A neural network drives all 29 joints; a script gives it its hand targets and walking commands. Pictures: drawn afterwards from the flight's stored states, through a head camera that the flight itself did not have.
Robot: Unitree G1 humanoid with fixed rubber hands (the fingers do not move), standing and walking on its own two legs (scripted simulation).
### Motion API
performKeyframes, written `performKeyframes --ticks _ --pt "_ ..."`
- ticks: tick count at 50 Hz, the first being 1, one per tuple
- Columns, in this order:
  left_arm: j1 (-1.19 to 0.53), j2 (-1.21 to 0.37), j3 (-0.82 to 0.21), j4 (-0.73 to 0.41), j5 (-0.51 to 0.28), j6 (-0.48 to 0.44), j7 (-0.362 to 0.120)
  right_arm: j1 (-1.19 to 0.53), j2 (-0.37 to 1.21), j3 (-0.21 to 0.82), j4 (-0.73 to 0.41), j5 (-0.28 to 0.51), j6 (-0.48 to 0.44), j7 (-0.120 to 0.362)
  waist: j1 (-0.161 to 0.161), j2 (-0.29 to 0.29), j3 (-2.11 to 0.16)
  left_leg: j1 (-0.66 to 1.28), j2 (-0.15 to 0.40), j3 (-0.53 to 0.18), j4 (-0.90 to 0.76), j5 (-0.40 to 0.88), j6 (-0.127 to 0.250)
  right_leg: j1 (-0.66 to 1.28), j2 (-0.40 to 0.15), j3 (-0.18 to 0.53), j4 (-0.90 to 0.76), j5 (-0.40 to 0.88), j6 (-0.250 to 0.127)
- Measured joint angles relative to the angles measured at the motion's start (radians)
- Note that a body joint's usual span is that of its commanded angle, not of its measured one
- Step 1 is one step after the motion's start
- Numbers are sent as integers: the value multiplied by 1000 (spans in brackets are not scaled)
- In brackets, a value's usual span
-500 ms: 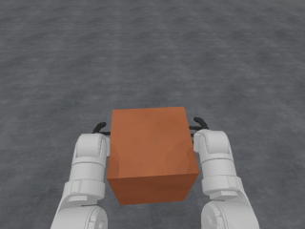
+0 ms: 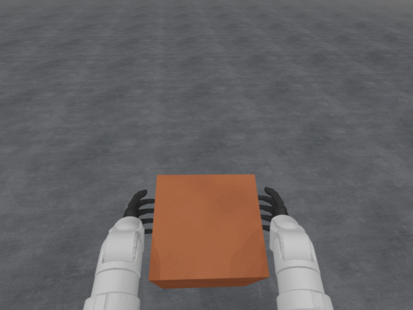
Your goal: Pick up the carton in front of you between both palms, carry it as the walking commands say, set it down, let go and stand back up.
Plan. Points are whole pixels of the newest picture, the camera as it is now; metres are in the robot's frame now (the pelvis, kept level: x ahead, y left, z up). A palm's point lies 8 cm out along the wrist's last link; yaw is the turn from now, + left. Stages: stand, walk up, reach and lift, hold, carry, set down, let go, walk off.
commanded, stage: carry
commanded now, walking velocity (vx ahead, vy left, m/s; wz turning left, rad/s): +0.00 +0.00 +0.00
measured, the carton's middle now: (205, 236) +0.33 -0.01 -0.06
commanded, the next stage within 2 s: hold in 0.14 s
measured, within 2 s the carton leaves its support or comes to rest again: neither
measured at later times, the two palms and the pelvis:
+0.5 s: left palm (130, 210) +0.32 +0.15 +0.06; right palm (278, 210) +0.31 -0.15 +0.07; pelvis +0.02 +0.01 +0.01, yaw -2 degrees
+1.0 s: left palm (134, 207) +0.34 +0.15 +0.04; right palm (274, 205) +0.33 -0.15 +0.05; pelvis +0.04 +0.01 +0.02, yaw -2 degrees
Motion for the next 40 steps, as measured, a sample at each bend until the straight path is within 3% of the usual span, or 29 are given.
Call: performKeyframes --ticks 3,9,14,18,23,28,31,40 --pt "6 2 2 -20 4 9 4 9 -2 23 -27 31 22 -7 -3 -3 -2 0 4 -3 5 -2 -2 5 3 -3 -4 2 -1" --pt "7 2 5 -34 5 35 10 -17 5 14 -9 11 44 -2 2 -16 -15 -6 2 -4 -11 9 -1 1 1 -7 -22 13 0" --pt "-7 -2 56 -23 25 20 -17 -58 18 -13 22 -13 39 29 6 -33 108 131 -66 -99 -71 22 16 129 35 61 -76 30 -1" --pt "-9 -3 76 10 27 -9 -31 -74 23 -43 56 -30 16 41 -19 -28 123 182 -73 -124 -83 11 13 192 48 79 -113 37 4" --pt "-1 0 29 -10 23 6 -16 -40 12 -28 25 -29 9 47 -20 -20 118 243 -79 -116 -108 0 22 245 48 99 -131 26 10" --pt "-61 -18 92 71 58 10 -21 -61 19 -84 82 -46 7 60 -2 -8 122 283 -87 -110 -112 -20 29 272 46 117 -116 0 15" --pt "-72 -23 98 86 66 7 -14 -65 20 -82 85 -56 11 48 6 0 144 293 -91 -116 -113 -27 31 281 44 119 -113 -10 18" --pt "-2 -1 20 -29 0 3 -3 -2 0 28 -43 10 32 7 -1 8 168 305 -91 -137 -169 -10 28 302 48 116 -182 9 17"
